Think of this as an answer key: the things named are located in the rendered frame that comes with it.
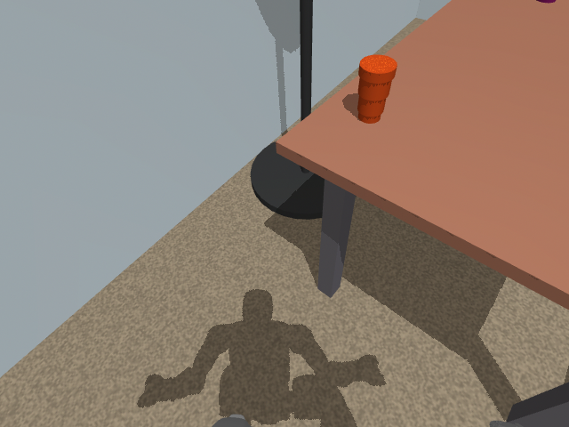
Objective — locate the coat stand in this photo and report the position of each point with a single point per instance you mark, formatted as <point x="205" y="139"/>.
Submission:
<point x="281" y="185"/>

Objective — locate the table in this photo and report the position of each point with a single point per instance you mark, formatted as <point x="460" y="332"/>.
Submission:
<point x="472" y="148"/>

